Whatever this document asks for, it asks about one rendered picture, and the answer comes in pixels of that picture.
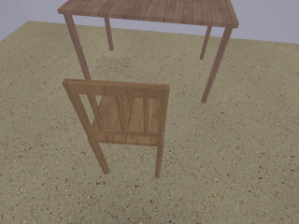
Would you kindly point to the table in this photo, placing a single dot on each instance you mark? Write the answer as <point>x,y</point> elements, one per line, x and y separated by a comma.
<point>210,13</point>

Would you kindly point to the chair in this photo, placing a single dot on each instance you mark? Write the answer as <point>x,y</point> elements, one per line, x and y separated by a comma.
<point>129,113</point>

